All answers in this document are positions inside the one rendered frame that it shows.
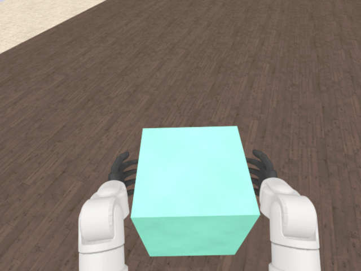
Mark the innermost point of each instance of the left robot hand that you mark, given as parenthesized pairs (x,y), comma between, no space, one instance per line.
(117,171)

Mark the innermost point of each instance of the robot left forearm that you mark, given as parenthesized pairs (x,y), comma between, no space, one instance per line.
(101,229)

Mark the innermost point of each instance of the right robot hand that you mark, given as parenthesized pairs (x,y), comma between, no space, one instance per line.
(266,169)

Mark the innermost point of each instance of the carton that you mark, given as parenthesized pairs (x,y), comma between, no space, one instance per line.
(193,192)

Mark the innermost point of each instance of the robot right forearm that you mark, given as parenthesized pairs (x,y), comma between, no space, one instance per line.
(293,227)

